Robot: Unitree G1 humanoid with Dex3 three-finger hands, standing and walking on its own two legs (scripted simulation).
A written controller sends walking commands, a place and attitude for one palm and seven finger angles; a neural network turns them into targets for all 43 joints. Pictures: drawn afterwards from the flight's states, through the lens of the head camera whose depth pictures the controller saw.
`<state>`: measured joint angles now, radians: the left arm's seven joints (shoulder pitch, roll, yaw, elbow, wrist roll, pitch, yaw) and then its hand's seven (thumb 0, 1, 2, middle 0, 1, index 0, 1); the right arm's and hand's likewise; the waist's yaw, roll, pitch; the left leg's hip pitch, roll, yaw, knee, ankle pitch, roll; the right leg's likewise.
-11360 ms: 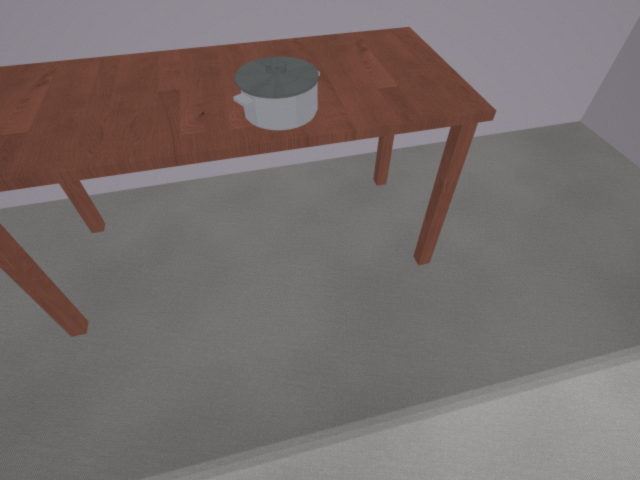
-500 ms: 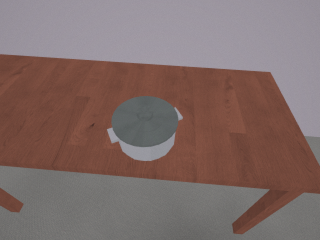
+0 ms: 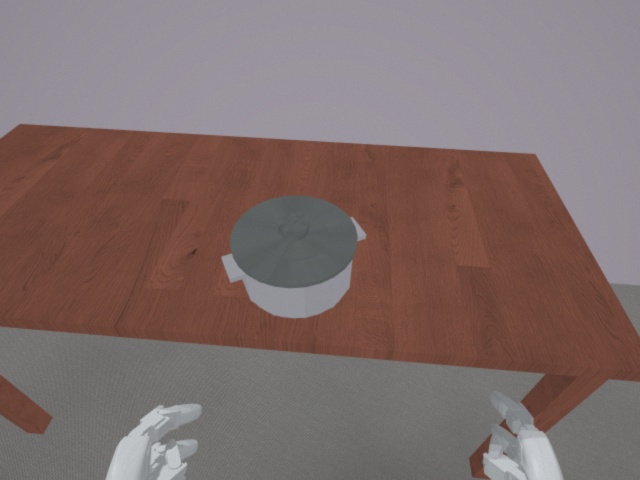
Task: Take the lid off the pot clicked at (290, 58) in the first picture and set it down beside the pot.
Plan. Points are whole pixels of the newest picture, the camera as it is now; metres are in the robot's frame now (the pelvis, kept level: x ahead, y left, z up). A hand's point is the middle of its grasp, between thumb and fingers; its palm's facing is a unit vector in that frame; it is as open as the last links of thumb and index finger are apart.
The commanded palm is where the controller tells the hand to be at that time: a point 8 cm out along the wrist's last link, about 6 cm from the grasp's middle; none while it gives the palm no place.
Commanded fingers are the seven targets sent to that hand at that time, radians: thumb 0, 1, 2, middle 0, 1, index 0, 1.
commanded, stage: lift the closed hand beside the body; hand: left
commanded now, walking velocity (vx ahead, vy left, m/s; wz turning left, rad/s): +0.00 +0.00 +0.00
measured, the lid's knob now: (293, 225) +0.49 +0.07 +0.05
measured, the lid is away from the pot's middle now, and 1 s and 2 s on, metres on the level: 0.00 0.00 0.00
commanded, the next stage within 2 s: raise the hand higher, near the body in 0.30 s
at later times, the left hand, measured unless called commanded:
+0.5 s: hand out of the picture +0.13 +0.22 -0.01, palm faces +0.28 -0.90 -0.34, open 3.1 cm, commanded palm +0.08 +0.26 +0.02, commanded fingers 0.00 0.90 0.90 -1.30 -1.50 -1.30 -1.50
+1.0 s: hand (101, 428) +0.16 +0.23 +0.07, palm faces +0.30 -0.88 -0.38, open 3.1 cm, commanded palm +0.11 +0.27 +0.09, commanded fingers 0.00 0.90 0.90 -1.30 -1.50 -1.30 -1.50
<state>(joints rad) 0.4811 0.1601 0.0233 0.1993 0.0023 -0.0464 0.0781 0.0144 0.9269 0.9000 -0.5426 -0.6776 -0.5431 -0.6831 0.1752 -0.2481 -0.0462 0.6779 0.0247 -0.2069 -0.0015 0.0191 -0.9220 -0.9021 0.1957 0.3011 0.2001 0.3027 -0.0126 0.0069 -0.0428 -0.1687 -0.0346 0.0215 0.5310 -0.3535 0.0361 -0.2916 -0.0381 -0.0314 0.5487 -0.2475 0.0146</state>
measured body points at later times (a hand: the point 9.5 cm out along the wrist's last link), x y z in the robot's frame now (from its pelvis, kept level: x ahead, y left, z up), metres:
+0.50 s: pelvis +0.00 -0.01 +0.00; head -0.01 -0.01 +0.45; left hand +0.11 +0.27 +0.02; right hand +0.22 -0.23 -0.04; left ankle -0.04 +0.09 -0.73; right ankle +0.03 -0.13 -0.73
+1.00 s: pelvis +0.01 +0.00 +0.00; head -0.01 +0.00 +0.45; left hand +0.14 +0.28 +0.09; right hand +0.22 -0.23 -0.04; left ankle -0.04 +0.09 -0.73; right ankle +0.03 -0.13 -0.73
